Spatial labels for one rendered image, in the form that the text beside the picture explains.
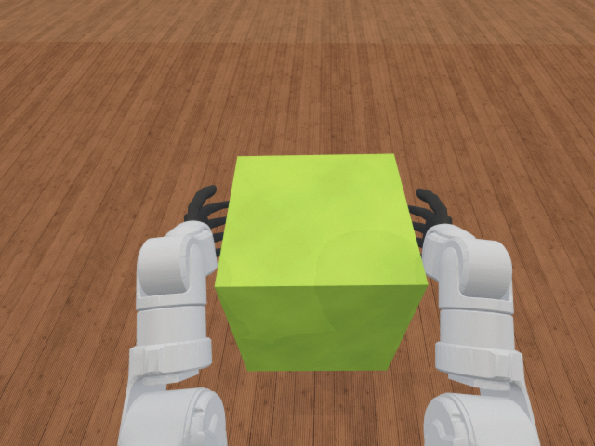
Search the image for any robot left upper arm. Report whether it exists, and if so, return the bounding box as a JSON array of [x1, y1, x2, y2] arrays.
[[119, 387, 228, 446]]

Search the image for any carton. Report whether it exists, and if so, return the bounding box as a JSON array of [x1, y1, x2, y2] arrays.
[[215, 154, 428, 371]]

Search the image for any robot left hand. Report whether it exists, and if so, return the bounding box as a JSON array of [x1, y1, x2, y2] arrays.
[[184, 185, 230, 257]]

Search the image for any robot right hand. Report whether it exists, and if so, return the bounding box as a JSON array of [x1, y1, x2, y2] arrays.
[[407, 189, 453, 259]]

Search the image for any robot right upper arm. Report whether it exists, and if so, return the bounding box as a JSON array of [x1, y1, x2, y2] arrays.
[[424, 393, 539, 446]]

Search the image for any left robot forearm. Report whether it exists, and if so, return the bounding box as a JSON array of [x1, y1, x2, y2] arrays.
[[117, 221, 218, 446]]

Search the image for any right robot forearm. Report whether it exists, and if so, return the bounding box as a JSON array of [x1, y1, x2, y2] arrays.
[[422, 224, 540, 446]]

